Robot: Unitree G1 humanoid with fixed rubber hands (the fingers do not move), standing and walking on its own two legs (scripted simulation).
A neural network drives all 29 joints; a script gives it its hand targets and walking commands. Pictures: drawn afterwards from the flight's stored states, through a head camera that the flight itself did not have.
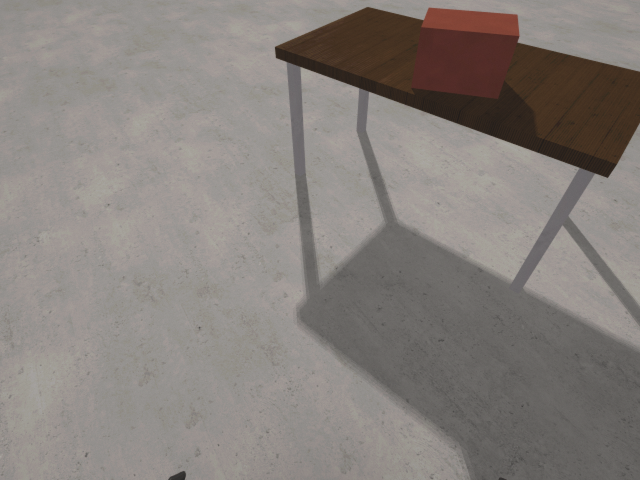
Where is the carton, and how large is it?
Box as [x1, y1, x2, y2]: [411, 8, 518, 98]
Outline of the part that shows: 428,8 421,26 411,87 497,98 518,38 517,15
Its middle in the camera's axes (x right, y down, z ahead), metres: +0.47 -0.59 +1.24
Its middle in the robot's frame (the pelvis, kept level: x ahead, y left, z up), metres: +1.35 -0.43 -0.03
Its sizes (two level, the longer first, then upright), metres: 0.275 0.189 0.188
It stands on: a table, 0.64 m high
